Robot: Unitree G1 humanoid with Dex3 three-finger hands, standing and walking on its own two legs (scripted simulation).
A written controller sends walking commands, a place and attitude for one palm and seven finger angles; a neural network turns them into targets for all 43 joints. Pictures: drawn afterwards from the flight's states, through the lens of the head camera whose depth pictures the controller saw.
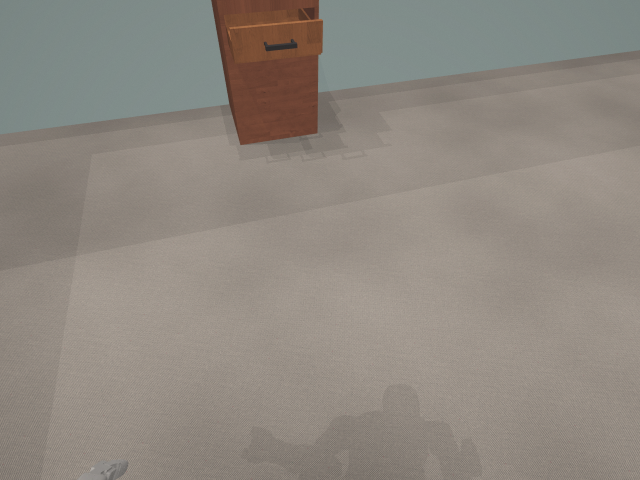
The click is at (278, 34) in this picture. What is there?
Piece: drawer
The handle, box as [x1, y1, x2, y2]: [264, 39, 296, 50]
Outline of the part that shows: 296,42 291,39 290,43 268,45 266,42 264,42 266,50 296,47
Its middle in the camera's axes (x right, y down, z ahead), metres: -0.17 -0.81 +1.61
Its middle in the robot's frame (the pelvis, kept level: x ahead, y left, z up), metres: +1.72 +0.26 -0.19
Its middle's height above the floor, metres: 0.58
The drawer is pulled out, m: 0.15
